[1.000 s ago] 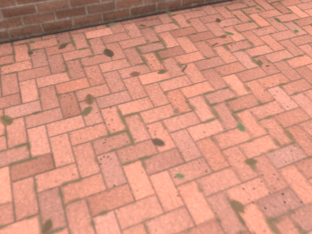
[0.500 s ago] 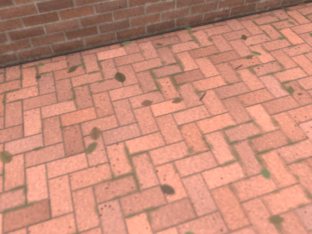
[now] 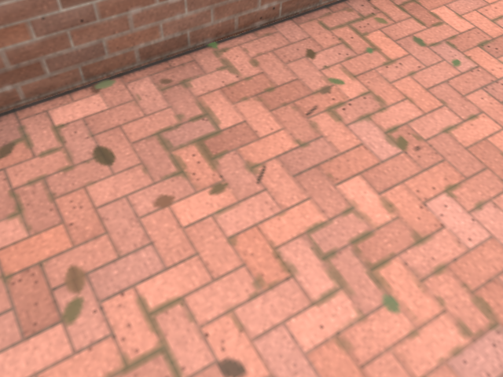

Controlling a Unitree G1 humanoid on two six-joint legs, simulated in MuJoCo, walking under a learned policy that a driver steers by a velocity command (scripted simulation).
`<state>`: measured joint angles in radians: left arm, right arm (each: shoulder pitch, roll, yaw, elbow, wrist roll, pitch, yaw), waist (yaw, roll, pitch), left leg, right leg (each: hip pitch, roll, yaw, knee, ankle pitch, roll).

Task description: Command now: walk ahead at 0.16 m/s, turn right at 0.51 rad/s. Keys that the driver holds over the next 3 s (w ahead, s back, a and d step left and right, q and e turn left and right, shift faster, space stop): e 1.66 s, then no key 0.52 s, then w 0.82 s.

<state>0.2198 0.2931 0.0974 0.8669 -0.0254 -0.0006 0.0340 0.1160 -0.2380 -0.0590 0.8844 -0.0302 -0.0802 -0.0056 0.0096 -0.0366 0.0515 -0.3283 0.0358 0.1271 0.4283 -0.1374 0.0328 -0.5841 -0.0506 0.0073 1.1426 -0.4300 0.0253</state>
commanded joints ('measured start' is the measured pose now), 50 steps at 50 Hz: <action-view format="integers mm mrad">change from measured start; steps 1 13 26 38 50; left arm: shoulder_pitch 90 -3 -71 -67 -120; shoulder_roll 17 117 174 102 85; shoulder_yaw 9 50 39 15 4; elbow -66 -167 -233 -317 -337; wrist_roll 8 20 18 2 7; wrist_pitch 23 45 3 31 46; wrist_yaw -1 -47 4 6 -33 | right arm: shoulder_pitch -47 34 -69 60 18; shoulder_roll -162 -196 -137 -315 -247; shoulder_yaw -39 -56 -42 -79 -64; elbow -51 -10 -86 -77 -155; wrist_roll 2 52 28 -16 23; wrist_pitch -6 69 74 58 89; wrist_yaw -18 -25 -40 -7 -37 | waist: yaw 36 25 -13 8 -64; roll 151 60 -89 354 221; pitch -123 -141 -188 -134 -111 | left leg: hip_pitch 76 165 -231 240 274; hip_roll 292 239 -26 361 259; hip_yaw -129 47 -199 -629 -182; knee -195 131 474 -154 -113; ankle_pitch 433 145 -209 210 277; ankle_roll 204 14 -102 201 182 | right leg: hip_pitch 34 367 423 -44 46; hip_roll -53 27 -139 208 13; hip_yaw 27 -43 324 138 -12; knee -99 -710 -802 -309 -270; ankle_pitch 122 426 488 -189 42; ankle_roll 2 -121 -264 -55 60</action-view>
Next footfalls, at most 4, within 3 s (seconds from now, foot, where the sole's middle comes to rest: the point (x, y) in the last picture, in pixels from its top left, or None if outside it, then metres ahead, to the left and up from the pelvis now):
0.26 right None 0.13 -0.15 -0.78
0.74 left None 0.19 0.07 -0.78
1.14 right None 0.03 -0.16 -0.78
1.62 left None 0.21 -0.03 -0.78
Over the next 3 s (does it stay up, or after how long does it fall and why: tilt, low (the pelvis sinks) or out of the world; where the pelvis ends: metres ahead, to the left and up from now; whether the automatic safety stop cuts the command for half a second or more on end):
stays up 0.20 -0.33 -0.02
